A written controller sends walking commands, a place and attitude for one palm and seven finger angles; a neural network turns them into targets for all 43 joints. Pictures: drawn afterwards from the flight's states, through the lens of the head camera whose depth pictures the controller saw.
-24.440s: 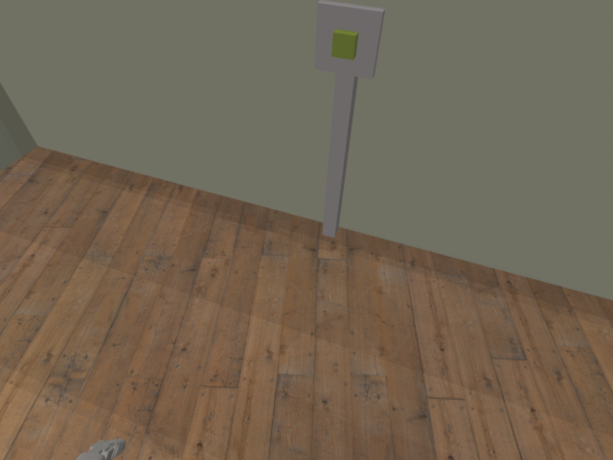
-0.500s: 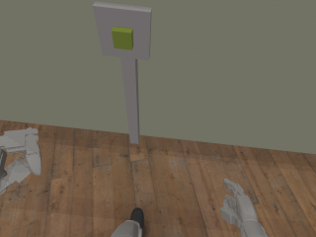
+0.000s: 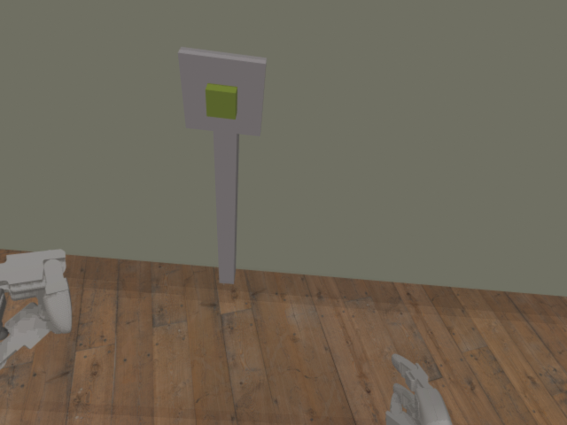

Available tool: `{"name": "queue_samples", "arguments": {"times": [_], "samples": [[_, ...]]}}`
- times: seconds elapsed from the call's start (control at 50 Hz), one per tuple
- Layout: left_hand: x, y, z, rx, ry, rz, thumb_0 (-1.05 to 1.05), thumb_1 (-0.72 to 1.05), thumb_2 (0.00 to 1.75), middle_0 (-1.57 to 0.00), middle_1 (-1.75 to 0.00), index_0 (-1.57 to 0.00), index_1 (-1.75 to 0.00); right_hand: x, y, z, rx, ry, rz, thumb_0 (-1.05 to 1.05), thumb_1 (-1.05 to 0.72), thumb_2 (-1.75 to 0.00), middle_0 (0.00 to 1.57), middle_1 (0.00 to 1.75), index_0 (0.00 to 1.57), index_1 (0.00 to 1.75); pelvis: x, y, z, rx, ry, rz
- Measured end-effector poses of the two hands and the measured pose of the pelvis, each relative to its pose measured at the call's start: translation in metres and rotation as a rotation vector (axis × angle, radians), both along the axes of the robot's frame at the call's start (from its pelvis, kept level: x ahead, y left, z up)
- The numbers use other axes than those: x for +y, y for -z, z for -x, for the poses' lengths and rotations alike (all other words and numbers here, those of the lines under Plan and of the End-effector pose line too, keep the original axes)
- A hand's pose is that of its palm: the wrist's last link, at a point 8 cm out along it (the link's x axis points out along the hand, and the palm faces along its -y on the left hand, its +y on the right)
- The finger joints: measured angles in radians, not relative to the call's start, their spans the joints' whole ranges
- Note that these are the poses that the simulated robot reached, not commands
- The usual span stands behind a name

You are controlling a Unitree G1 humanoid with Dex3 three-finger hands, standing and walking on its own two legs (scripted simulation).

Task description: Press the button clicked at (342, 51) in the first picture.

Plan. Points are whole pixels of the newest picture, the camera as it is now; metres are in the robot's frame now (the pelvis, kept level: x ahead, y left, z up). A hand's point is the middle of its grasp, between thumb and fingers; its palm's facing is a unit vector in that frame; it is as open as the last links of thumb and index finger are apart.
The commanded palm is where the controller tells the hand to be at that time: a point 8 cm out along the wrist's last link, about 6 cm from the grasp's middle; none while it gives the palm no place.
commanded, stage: stop stepping back and stand still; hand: left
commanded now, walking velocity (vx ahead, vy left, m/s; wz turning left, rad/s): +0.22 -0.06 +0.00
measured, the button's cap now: (222, 100) +0.74 +0.16 +0.07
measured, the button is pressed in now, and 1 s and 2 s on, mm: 0 0 0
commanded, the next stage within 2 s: let the arm hang, fingers relaxed in 0.46 s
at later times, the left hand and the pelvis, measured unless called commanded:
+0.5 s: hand (28, 318) +0.18 +0.25 +0.17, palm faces +0.35 -0.80 -0.49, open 3.1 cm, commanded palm +0.11 +0.30 +0.17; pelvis -0.01 +0.01 -0.01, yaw +2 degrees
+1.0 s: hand out of the picture -0.05 +0.21 -0.18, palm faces +0.10 -0.97 -0.21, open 4.2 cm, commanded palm none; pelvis -0.03 +0.02 -0.01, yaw +5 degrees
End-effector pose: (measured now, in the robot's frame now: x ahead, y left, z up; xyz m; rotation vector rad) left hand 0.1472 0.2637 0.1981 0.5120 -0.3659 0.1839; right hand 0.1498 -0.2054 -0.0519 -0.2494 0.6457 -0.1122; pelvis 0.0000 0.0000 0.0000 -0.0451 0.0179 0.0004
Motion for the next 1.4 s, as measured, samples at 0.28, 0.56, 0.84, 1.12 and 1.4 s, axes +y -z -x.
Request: {"name": "queue_samples", "arguments": {"times": [0.28, 0.56, 0.84, 1.12, 1.4], "samples": [[0.051, 0.050, 0.013, 0.019, -0.271, 0.189, 0.02, 0.89, 0.90, -1.30, -1.50, -1.31, -1.50, -0.017, 0.034, 0.009, 0.105, 0.036, 0.087, 0.01, -0.90, -0.90, 0.20, 0.30, 0.20, 0.30, 0.023, 0.018, -0.001, -0.034, -0.048, -0.027], [0.027, 0.011, 0.014, 0.079, -0.157, -0.030, 0.02, 0.89, 0.90, -1.30, -1.50, -1.31, -1.50, 0.008, 0.036, 0.000, 0.076, -0.003, -0.063, 0.01, -0.90, -0.90, 0.20, 0.30, 0.20, 0.30, 0.015, 0.009, 0.004, -0.007, -0.032, -0.018], [-0.008, 0.336, 0.104, 1.394, -0.320, 0.433, 0.02, 0.91, 0.90, -1.04, -1.26, -1.06, -1.25, -0.027, 0.074, 0.061, 0.423, 0.020, 0.032, 0.01, -0.91, -0.90, 0.20, 0.29, 0.20, 0.30, 0.018, 0.016, 0.020, -0.033, -0.067, -0.044], [0.001, 0.339, 0.242, 1.744, -0.537, 0.492, 0.01, 0.91, 0.90, -0.56, -0.73, -0.57, -0.72, -0.002, 0.098, 0.159, 0.731, 0.064, -0.049, 0.01, -0.91, -0.90, 0.20, 0.29, 0.20, 0.30, 0.020, 0.005, 0.033, -0.048, -0.076, -0.029], [-0.019, 0.343, 0.208, 1.699, -0.486, 0.507, 0.01, 0.91, 0.90, -0.23, -0.34, -0.24, -0.34, 0.018, 0.105, 0.193, 0.810, 0.112, -0.120, 0.00, -0.91, -0.90, 0.20, 0.29, 0.20, 0.30, 0.018, 0.004, 0.028, -0.046, -0.064, -0.044]]}}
